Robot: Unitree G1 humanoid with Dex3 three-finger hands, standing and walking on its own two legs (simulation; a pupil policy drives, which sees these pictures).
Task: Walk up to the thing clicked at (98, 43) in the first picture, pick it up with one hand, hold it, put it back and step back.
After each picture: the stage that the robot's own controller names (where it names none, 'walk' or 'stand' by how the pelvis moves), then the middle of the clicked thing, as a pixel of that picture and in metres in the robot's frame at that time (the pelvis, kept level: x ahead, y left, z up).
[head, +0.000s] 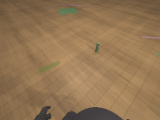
stand; (97, 47) +1.45 -0.18 -0.66
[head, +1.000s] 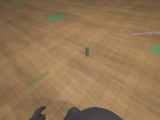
walk; (87, 51) +1.34 +0.12 -0.63
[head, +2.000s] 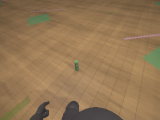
walk; (76, 65) +0.87 +0.24 -0.64
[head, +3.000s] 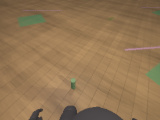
walk; (73, 84) +0.53 +0.17 -0.63
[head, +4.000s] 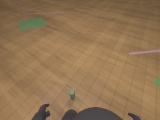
stand; (72, 95) +0.37 +0.19 -0.65
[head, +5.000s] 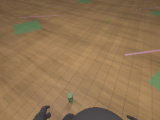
stand; (70, 98) +0.35 +0.20 -0.66
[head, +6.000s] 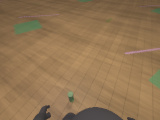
stand; (71, 97) +0.36 +0.20 -0.66
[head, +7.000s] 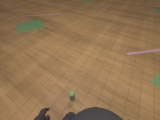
stand; (72, 96) +0.36 +0.19 -0.66
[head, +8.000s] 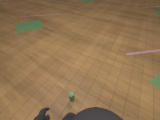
stand; (71, 96) +0.36 +0.19 -0.66
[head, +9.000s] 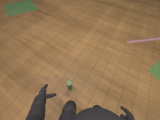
go down; (69, 85) +0.39 +0.19 -0.61
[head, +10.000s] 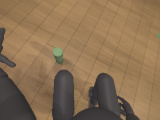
go down; (58, 56) +0.44 +0.24 -0.24
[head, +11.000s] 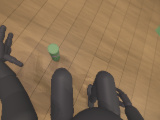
close in; (54, 54) +0.44 +0.25 -0.22
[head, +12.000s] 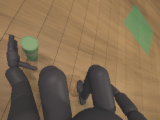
close; (31, 51) +0.41 +0.29 -0.15
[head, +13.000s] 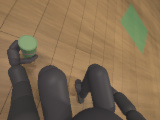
lift; (29, 50) +0.41 +0.29 -0.15
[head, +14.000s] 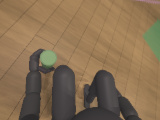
lift; (47, 62) +0.32 +0.27 -0.10
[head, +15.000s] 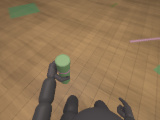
lift; (64, 71) +0.31 +0.17 +0.06
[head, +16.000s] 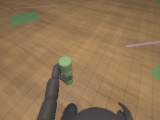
hold; (67, 72) +0.32 +0.15 +0.04
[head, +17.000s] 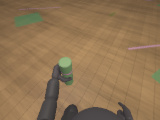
hold; (67, 73) +0.31 +0.16 +0.04
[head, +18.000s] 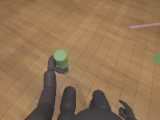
crouch; (62, 64) +0.38 +0.18 -0.01
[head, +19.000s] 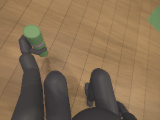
lower; (38, 44) +0.47 +0.27 -0.07
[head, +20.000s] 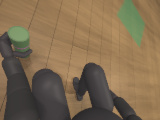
lower; (21, 46) +0.44 +0.29 -0.16
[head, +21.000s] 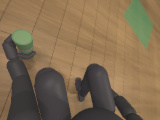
lower; (26, 47) +0.42 +0.29 -0.16
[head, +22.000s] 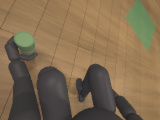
lower; (27, 49) +0.41 +0.30 -0.16
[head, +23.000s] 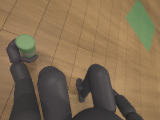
lower; (28, 51) +0.40 +0.29 -0.16
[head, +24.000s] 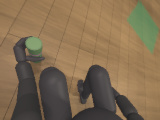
open; (35, 52) +0.41 +0.27 -0.16
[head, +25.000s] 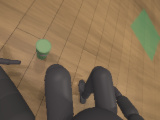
stand; (42, 51) +0.40 +0.26 -0.17
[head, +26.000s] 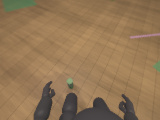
stand; (70, 83) +0.39 +0.18 -0.52
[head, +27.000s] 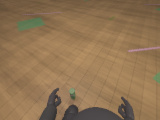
stand; (72, 94) +0.39 +0.18 -0.60
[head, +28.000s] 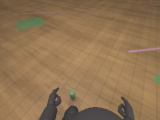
stand; (72, 95) +0.37 +0.17 -0.60
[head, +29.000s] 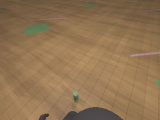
stand; (75, 96) +0.40 +0.16 -0.65
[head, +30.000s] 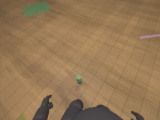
walk; (79, 79) +0.46 +0.16 -0.63
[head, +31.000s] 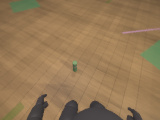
walk; (74, 66) +0.70 +0.17 -0.64
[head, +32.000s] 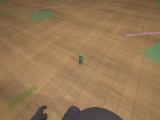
stand; (80, 59) +1.02 +0.18 -0.63
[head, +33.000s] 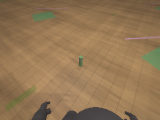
stand; (80, 61) +1.00 +0.15 -0.65
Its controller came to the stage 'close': yes
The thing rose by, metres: 0.68
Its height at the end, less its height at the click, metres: +0.00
